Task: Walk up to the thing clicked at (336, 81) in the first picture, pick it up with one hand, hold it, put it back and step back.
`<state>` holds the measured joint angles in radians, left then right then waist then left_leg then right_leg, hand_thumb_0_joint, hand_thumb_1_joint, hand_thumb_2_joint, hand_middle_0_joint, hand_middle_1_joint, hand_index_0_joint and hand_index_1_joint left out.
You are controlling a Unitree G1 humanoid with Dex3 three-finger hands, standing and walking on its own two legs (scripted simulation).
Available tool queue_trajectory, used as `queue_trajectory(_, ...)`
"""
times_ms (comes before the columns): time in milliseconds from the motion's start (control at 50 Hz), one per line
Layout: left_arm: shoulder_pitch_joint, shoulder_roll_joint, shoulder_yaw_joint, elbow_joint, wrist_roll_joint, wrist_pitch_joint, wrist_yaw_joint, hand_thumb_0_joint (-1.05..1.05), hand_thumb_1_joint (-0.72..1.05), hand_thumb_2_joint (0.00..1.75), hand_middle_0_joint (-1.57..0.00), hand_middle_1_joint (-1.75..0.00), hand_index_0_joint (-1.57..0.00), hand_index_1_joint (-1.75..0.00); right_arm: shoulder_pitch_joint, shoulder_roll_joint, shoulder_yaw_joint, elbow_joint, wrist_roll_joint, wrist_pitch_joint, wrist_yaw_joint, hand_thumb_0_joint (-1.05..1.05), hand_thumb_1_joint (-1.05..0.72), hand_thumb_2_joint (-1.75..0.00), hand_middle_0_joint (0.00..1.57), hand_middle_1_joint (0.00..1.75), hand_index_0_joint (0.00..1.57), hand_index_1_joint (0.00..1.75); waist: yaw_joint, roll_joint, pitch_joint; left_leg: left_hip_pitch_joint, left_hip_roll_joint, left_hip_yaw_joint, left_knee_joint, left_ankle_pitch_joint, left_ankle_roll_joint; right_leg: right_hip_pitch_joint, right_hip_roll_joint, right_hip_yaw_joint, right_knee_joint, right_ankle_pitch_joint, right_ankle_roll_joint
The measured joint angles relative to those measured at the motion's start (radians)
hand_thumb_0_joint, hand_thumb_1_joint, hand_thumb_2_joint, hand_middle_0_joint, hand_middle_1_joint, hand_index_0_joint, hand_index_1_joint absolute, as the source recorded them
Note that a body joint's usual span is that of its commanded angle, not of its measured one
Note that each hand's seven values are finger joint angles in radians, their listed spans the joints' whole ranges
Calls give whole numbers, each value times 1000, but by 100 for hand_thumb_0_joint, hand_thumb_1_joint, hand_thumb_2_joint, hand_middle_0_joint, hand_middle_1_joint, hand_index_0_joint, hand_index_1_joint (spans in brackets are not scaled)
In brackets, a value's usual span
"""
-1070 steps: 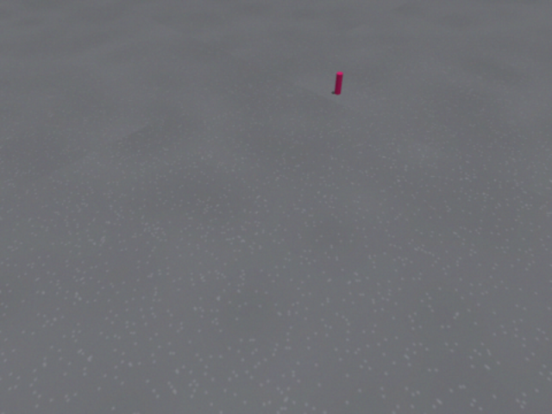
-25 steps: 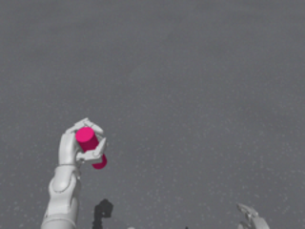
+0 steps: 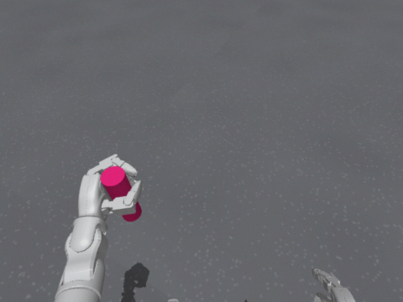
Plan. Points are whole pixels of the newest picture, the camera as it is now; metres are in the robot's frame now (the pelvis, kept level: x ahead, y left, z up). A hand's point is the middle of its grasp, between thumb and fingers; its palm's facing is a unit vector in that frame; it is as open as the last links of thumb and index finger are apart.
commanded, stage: hold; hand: left
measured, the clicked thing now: (123, 196) +0.33 +0.18 +0.03
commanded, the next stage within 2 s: crouch in 0.34 s
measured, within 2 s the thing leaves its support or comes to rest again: neither
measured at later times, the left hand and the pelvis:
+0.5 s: hand (127, 188) +0.33 +0.17 +0.06, palm faces +0.04 -1.00 +0.00, open 5.6 cm; pelvis +0.00 +0.00 +0.00, yaw +0 degrees
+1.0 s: hand (142, 216) +0.35 +0.18 -0.11, palm faces +0.06 -1.00 +0.01, open 5.6 cm; pelvis -0.02 +0.00 -0.11, yaw -1 degrees
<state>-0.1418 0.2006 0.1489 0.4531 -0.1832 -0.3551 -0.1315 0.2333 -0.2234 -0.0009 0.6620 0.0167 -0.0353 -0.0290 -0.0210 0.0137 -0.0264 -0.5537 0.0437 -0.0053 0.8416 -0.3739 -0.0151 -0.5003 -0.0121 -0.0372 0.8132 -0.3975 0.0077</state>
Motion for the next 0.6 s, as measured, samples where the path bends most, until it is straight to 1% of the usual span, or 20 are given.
queue_trajectory(100, 8, -9, -9, -13, -7, 1, 3, 1, 9, 120, -101, -118, -99, -118, 5, -3, 1, 2, 2, -4, -1, 1, -89, -90, 21, 30, 20, 30, 1, 5, -4, 3, -1, -1, -4, 2, 1, 4, -1, -1, -5, 2, 1)
queue_trajectory(220, 2, -8, 3, -2, -4, 0, 11, 1, 9, 120, -101, -118, -99, -118, -2, 0, 2, 2, 3, -7, -2, 1, -89, -90, 21, 30, 20, 30, -3, 3, -4, 0, -1, 0, -3, 3, 1, -1, -1, 1, -1, 2, 1)
queue_trajectory(440, 4, -3, 0, -4, -6, -1, 6, 1, 9, 120, -101, -118, -99, -118, -1, -3, 1, 5, 3, -11, -3, 1, -89, -90, 21, 30, 20, 30, 1, 3, -6, 1, -1, -2, -2, 0, -1, 2, 0, -2, -2, -1, -1)
queue_trajectory(600, 0, -13, 7, 33, -4, -12, 6, 1, 9, 120, -101, -118, -99, -118, -7, -3, -2, 3, -2, -10, 2, 1, -89, -90, 21, 30, 21, 30, -6, 2, -14, -23, 0, -3, 13, -5, 1, -22, 1, -1, 11, -5, 0)
